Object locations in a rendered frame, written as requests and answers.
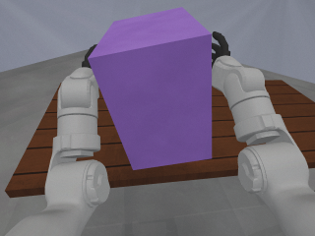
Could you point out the robot left upper arm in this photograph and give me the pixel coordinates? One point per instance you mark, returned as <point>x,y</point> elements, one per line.
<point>73,191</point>

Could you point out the robot right forearm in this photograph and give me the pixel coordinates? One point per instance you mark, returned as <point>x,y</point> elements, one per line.
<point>256,121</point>

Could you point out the carton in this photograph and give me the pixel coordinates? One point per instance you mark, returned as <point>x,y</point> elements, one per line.
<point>155,75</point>

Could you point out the robot right hand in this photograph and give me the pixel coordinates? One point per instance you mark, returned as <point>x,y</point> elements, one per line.
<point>221,49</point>

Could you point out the table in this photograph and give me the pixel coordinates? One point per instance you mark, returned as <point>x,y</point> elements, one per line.
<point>296,109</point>

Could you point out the robot right upper arm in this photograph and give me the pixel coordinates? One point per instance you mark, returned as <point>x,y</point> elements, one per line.
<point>278,174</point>

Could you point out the robot left hand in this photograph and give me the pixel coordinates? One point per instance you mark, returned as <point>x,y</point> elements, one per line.
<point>86,63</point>

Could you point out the robot left forearm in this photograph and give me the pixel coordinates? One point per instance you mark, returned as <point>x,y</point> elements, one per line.
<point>77,113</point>

